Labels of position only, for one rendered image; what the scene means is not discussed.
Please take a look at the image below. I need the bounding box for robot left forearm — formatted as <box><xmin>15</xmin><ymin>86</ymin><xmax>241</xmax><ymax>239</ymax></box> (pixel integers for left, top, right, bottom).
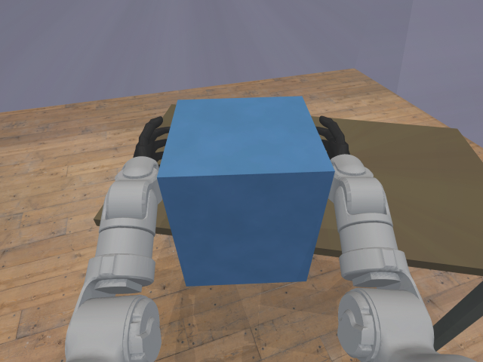
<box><xmin>65</xmin><ymin>156</ymin><xmax>162</xmax><ymax>355</ymax></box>

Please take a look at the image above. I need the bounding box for left robot upper arm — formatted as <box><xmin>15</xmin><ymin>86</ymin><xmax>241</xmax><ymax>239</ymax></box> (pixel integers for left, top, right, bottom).
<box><xmin>66</xmin><ymin>295</ymin><xmax>162</xmax><ymax>362</ymax></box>

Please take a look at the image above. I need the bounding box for carton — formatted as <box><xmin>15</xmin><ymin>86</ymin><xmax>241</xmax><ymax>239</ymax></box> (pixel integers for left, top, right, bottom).
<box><xmin>157</xmin><ymin>96</ymin><xmax>335</xmax><ymax>287</ymax></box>

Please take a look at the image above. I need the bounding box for robot right hand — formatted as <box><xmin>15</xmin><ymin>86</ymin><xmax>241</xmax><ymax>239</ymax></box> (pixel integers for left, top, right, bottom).
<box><xmin>316</xmin><ymin>116</ymin><xmax>350</xmax><ymax>160</ymax></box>

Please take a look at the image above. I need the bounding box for table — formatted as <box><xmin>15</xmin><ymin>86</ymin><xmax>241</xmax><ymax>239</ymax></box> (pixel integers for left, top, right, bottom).
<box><xmin>94</xmin><ymin>104</ymin><xmax>483</xmax><ymax>351</ymax></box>

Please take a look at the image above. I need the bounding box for robot right forearm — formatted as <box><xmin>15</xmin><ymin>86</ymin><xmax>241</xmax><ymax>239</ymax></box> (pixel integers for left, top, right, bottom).
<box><xmin>328</xmin><ymin>155</ymin><xmax>434</xmax><ymax>345</ymax></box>

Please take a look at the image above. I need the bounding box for right robot upper arm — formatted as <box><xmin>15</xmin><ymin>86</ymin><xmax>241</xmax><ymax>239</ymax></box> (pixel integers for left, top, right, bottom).
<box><xmin>337</xmin><ymin>288</ymin><xmax>476</xmax><ymax>362</ymax></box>

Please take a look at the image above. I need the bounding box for robot left hand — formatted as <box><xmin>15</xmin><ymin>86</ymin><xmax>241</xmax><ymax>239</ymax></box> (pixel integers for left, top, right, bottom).
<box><xmin>133</xmin><ymin>116</ymin><xmax>170</xmax><ymax>167</ymax></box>

